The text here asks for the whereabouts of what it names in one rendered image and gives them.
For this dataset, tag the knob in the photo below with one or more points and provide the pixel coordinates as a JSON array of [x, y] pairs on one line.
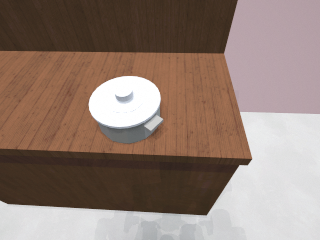
[[123, 93]]

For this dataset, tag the lid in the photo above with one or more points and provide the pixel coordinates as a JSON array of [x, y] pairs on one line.
[[108, 111]]

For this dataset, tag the table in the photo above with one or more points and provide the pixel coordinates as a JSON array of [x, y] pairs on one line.
[[55, 53]]

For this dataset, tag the pot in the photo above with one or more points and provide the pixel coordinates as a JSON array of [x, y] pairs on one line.
[[133, 134]]

